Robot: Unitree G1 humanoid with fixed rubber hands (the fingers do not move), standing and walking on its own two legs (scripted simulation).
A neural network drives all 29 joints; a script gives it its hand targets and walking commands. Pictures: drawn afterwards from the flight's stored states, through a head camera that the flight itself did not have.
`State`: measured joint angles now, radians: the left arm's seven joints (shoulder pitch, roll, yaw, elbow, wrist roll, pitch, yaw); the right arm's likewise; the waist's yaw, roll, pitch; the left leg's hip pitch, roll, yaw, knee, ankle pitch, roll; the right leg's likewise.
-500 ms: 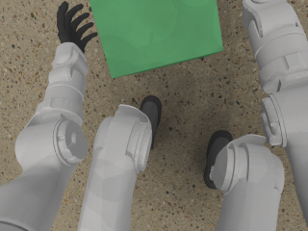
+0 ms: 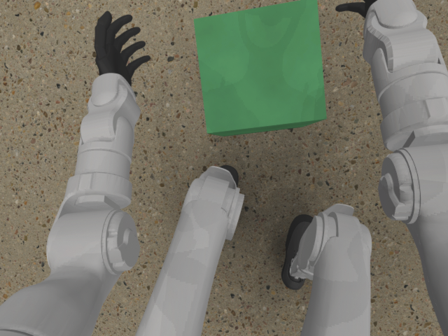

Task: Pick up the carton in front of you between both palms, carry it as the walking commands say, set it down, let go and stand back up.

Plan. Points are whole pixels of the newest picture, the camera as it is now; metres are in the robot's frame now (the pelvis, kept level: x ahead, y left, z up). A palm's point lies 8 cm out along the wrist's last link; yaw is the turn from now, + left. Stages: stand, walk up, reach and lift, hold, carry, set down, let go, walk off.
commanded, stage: set down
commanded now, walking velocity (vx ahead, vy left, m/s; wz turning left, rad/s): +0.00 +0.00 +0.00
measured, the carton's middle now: (258, 84) +0.50 +0.09 -0.33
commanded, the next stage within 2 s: let go in 0.62 s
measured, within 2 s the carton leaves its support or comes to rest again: neither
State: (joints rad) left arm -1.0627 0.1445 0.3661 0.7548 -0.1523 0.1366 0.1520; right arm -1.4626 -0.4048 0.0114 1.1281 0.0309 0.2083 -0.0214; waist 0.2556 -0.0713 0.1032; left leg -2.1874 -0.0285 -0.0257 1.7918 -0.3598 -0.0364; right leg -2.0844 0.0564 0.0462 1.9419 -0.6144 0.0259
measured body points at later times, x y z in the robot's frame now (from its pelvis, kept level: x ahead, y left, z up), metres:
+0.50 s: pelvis +0.04 -0.01 +0.12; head +0.34 +0.01 +0.46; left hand +0.45 +0.30 +0.03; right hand +0.61 -0.06 +0.02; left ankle +0.16 +0.12 -0.42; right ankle +0.08 -0.12 -0.42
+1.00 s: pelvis +0.07 +0.01 +0.25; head +0.30 +0.02 +0.64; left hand +0.39 +0.27 +0.15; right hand +0.49 -0.12 +0.13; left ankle +0.16 +0.12 -0.42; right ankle +0.08 -0.12 -0.42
